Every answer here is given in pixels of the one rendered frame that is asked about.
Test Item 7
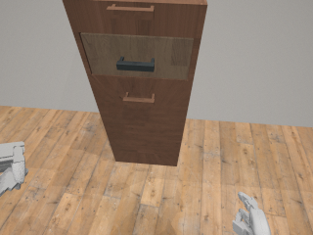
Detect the drawer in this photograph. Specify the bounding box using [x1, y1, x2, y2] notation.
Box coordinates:
[80, 32, 194, 79]

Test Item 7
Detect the robot left hand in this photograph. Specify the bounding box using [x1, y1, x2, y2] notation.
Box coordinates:
[0, 141, 28, 197]

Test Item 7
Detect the robot right hand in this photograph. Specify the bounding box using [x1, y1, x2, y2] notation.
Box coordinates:
[232, 191, 272, 235]

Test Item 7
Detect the handle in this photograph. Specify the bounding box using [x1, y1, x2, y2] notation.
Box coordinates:
[122, 97, 155, 107]
[116, 56, 155, 72]
[106, 6, 155, 21]

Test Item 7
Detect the cabinet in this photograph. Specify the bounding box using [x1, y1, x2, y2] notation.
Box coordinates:
[62, 0, 207, 166]

